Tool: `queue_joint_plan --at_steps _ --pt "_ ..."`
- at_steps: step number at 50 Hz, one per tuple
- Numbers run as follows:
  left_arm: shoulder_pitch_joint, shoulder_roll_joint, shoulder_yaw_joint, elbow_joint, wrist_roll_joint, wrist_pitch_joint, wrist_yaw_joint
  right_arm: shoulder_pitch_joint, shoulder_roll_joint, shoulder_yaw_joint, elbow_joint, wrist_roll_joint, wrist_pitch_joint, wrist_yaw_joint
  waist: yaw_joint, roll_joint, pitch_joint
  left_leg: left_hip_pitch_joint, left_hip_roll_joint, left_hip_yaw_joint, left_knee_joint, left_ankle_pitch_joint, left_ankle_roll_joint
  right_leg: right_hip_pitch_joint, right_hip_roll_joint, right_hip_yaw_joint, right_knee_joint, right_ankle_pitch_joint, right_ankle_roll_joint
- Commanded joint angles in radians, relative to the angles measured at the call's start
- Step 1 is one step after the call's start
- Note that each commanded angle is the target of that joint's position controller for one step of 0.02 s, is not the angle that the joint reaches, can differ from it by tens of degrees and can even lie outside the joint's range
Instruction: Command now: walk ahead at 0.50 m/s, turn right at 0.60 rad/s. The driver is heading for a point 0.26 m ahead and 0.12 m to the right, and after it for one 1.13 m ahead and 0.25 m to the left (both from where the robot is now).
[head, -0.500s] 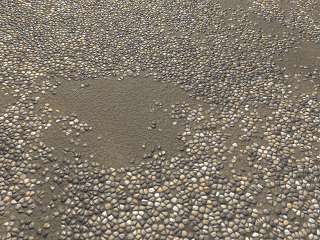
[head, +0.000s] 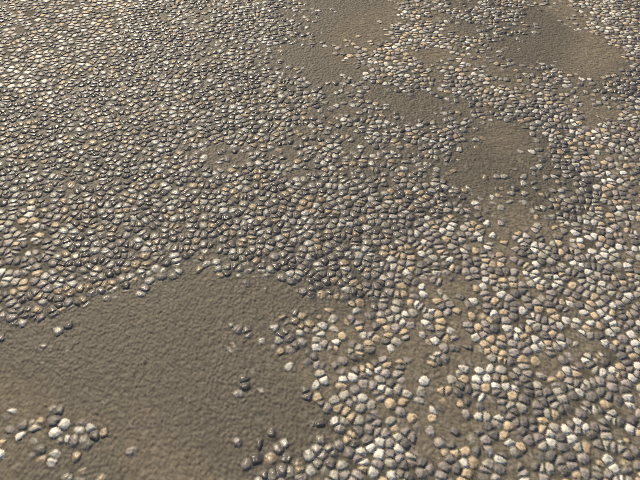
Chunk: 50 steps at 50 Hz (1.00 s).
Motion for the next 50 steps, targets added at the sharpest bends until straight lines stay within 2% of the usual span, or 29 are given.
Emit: queue_joint_plan --at_steps 1,5,7,9,10,11,12,13,14,15,16,17,18,20,22,27,30,34,36,37,38,39,40,41,42,43,44,46,50 --pt "-0.117 -0.010 -0.011 -0.087 -0.001 -0.015 -0.021 -0.053 -0.160 -0.042 -0.060 0.008 -0.015 -0.013 0.007 0.140 0.015 0.100 0.230 -0.090 -0.167 0.285 0.117 -0.023 -0.025 -0.030 -0.178 0.111 0.009" --pt "-0.221 -0.020 -0.019 -0.121 -0.010 -0.019 -0.051 -0.009 -0.186 -0.055 -0.035 0.016 0.000 -0.013 -0.031 0.136 0.082 0.160 0.256 -0.031 -0.160 0.286 0.117 0.009 -0.022 -0.105 -0.312 0.061 -0.008" --pt "-0.243 -0.009 -0.016 -0.137 -0.014 -0.024 -0.060 -0.009 -0.208 -0.061 -0.027 0.024 0.011 -0.011 -0.024 0.150 0.098 0.201 0.266 0.000 -0.121 0.413 0.104 0.049 -0.006 -0.145 -0.364 -0.028 -0.037" --pt "-0.188 0.030 0.002 -0.137 -0.008 -0.026 -0.061 -0.023 -0.246 -0.070 -0.029 0.036 0.021 -0.011 0.022 0.189 0.054 0.220 0.259 0.042 0.009 0.811 0.086 0.198 0.060 -0.213 -0.394 -0.129 -0.077" --pt "-0.088 0.053 0.018 -0.112 -0.002 -0.026 -0.060 -0.019 -0.251 -0.067 -0.020 0.042 0.023 -0.011 0.082 0.192 0.003 0.207 0.243 0.060 0.141 0.962 0.081 0.352 0.105 -0.230 -0.453 -0.110 -0.106" --pt "0.084 0.097 0.045 -0.061 0.002 -0.024 -0.052 -0.019 -0.236 -0.056 -0.011 0.044 0.021 -0.012 0.170 0.168 -0.081 0.099 0.209 0.080 0.336 0.952 0.060 0.633 0.132 -0.214 -0.533 -0.001 -0.142" --pt "0.244 0.180 0.070 -0.024 0.004 -0.021 -0.032 -0.024 -0.187 -0.034 -0.032 0.011 0.015 -0.008 0.222 0.025 -0.195 -0.227 0.165 0.069 0.680 0.417 0.022 0.998 -0.072 0.077 -0.500 0.066 -0.210" --pt "0.249 0.267 0.063 -0.023 0.011 -0.033 -0.029 0.082 -0.073 0.013 -0.065 0.019 -0.018 0.014 0.110 -0.192 -0.333 -0.576 -0.014 -0.085 1.001 -0.359 -0.007 1.239 -0.352 0.620 -0.624 -0.055 -0.398" --pt "0.312 0.179 0.041 -0.020 0.023 -0.033 -0.023 -0.032 -0.173 -0.011 -0.062 0.066 -0.048 0.026 0.190 -0.076 -0.349 -0.658 -0.003 -0.233 1.090 -0.300 0.009 1.204 -0.350 0.599 -0.699 -0.091 -0.360" --pt "0.228 0.131 0.027 -0.017 0.018 -0.040 -0.023 -0.111 -0.199 -0.017 -0.078 0.078 -0.051 0.027 0.178 -0.074 -0.218 -0.700 0.040 -0.224 1.055 -0.203 0.027 1.079 -0.311 0.398 -0.693 0.005 -0.298" --pt "0.130 0.092 0.013 -0.030 0.008 -0.047 -0.026 -0.136 -0.195 -0.015 -0.070 0.053 -0.045 0.018 0.132 0.002 -0.143 -0.644 0.094 -0.222 0.971 -0.109 0.029 0.914 -0.264 0.272 -0.707 0.078 -0.253" --pt "0.066 0.054 0.002 -0.031 0.010 -0.055 -0.028 -0.144 -0.193 -0.022 -0.063 0.031 -0.034 0.012 0.097 0.000 -0.087 -0.592 0.115 -0.223 0.911 -0.058 0.023 0.789 -0.226 0.188 -0.734 0.127 -0.233" --pt "0.038 0.031 -0.004 -0.029 0.018 -0.065 -0.030 -0.109 -0.185 -0.025 -0.052 0.031 -0.017 0.013 0.062 -0.013 -0.068 -0.533 0.131 -0.237 0.886 -0.019 0.025 0.714 -0.205 0.132 -0.767 0.141 -0.220" --pt "0.037 0.040 0.000 -0.004 0.022 -0.086 -0.030 -0.079 -0.144 -0.019 -0.047 0.039 0.013 0.011 0.031 -0.016 -0.039 -0.516 0.130 -0.241 0.846 0.025 0.019 0.643 -0.200 0.064 -0.822 0.177 -0.215" --pt "0.052 0.056 0.003 0.019 0.027 -0.098 -0.022 -0.121 -0.129 -0.015 -0.062 0.035 0.029 0.008 0.032 -0.004 0.010 -0.564 0.117 -0.256 0.770 0.095 0.003 0.611 -0.194 -0.016 -0.855 0.239 -0.201" --pt "0.074 0.073 -0.002 0.049 0.022 -0.102 0.000 -0.243 -0.100 0.002 -0.099 0.026 0.023 0.031 0.070 -0.005 0.056 -0.543 0.063 -0.206 0.427 0.403 0.017 0.630 -0.150 -0.177 -0.878 0.248 -0.133" --pt "0.136 0.096 0.001 0.078 0.016 -0.096 0.007 -0.338 -0.079 0.018 -0.138 0.025 0.024 0.053 0.113 0.007 0.092 -0.560 0.046 -0.162 0.307 0.429 0.037 0.726 -0.189 -0.204 -0.875 0.257 -0.121" --pt "0.149 0.132 0.010 0.088 0.005 -0.062 0.017 -0.383 -0.108 0.015 -0.196 0.025 0.027 0.086 0.100 -0.012 0.094 -0.572 0.003 -0.102 0.245 0.255 0.083 0.893 -0.238 -0.244 -0.763 0.519 -0.091" --pt "0.129 0.168 0.019 0.078 0.003 -0.045 0.028 -0.320 -0.146 -0.002 -0.202 0.024 0.036 0.092 0.051 -0.060 0.024 -0.441 -0.065 -0.040 0.259 0.130 0.119 0.927 -0.239 -0.269 -0.613 0.842 -0.068" --pt "0.113 0.182 0.021 0.074 0.003 -0.036 0.032 -0.207 -0.182 -0.021 -0.181 0.026 0.040 0.089 -0.014 -0.070 -0.034 -0.297 -0.101 -0.026 0.244 0.101 0.144 0.903 -0.225 -0.278 -0.460 0.920 -0.054" --pt "0.094 0.183 0.018 0.066 0.000 -0.035 0.036 -0.047 -0.239 -0.050 -0.147 0.025 0.043 0.076 -0.102 -0.036 -0.109 -0.041 -0.118 -0.059 0.172 0.177 0.182 0.781 -0.181 -0.297 -0.224 0.822 -0.021" --pt "0.164 0.101 -0.006 0.029 0.023 -0.050 0.030 0.055 -0.345 -0.079 -0.132 0.016 0.048 0.057 -0.082 0.168 -0.229 0.355 0.106 -0.434 0.189 0.217 0.304 0.391 -0.075 -0.294 0.164 0.281 0.035" --pt "0.195 0.029 -0.041 0.002 0.029 -0.091 0.006 0.033 -0.346 -0.065 -0.151 0.023 0.036 0.061 -0.024 0.275 -0.369 0.575 0.289 -0.961 0.006 0.110 0.459 0.094 0.115 -0.082 0.423 -0.494 0.059" --pt "0.082 0.107 -0.019 -0.021 -0.006 -0.124 -0.014 0.050 -0.278 -0.046 -0.155 0.014 0.036 0.059 -0.080 0.179 -0.343 0.570 0.259 -0.893 -0.040 0.054 0.396 -0.013 0.052 0.042 0.455 -0.448 0.029" --pt "0.021 0.111 -0.023 -0.043 -0.023 -0.137 -0.018 -0.009 -0.236 -0.036 -0.161 0.017 0.033 0.057 -0.061 0.114 -0.209 0.433 0.228 -0.749 -0.046 0.091 0.352 -0.045 0.007 0.025 0.386 -0.369 0.010" --pt "0.002 0.101 -0.023 -0.043 -0.005 -0.139 -0.011 -0.082 -0.215 -0.028 -0.176 0.021 0.030 0.057 -0.009 0.012 -0.109 0.257 0.187 -0.643 -0.060 0.189 0.325 -0.005 -0.033 0.009 0.288 -0.312 0.011" --pt "0.009 0.115 -0.013 -0.041 0.014 -0.129 -0.001 -0.132 -0.188 -0.019 -0.192 0.016 0.027 0.054 0.031 0.012 -0.071 0.130 0.161 -0.572 -0.078 0.283 0.311 0.070 -0.064 0.004 0.210 -0.279 0.020" --pt "0.045 0.109 -0.007 -0.047 0.023 -0.100 0.006 -0.164 -0.184 -0.015 -0.214 0.010 0.024 0.048 0.073 0.049 -0.047 -0.001 0.120 -0.521 -0.116 0.340 0.310 0.149 -0.080 -0.004 0.129 -0.252 0.045" --pt "-0.044 0.067 -0.021 -0.086 0.035 -0.077 0.015 -0.123 -0.229 -0.028 -0.214 0.018 0.025 0.024 0.055 0.080 -0.010 -0.114 0.062 -0.416 -0.127 0.389 0.281 0.157 -0.055 -0.040 -0.114 -0.072 0.100"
